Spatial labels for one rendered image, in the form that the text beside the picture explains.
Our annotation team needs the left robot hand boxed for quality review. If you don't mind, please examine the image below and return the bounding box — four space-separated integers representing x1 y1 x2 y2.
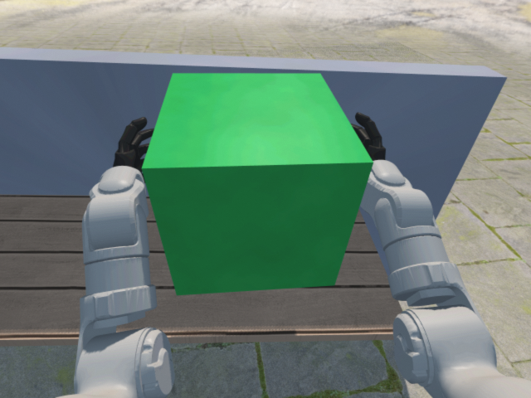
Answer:
113 117 154 183

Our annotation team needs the table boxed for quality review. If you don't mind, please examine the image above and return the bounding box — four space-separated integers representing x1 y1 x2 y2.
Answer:
0 194 402 347

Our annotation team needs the left robot forearm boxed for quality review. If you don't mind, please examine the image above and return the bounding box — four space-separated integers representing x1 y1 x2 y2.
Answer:
74 166 157 394

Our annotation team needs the robot right upper arm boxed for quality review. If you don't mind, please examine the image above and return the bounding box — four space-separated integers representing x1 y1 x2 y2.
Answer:
393 304 531 398

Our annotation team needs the right robot hand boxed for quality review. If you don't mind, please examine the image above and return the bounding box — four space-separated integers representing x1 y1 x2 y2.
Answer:
351 112 386 161

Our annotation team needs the carton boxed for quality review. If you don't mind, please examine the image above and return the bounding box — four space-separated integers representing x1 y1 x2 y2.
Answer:
142 73 373 295

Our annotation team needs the right robot forearm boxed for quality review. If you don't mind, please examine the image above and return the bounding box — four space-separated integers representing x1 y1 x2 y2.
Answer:
360 160 497 366

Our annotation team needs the robot left upper arm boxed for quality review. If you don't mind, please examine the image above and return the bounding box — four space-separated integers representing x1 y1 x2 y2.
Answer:
56 327 175 398

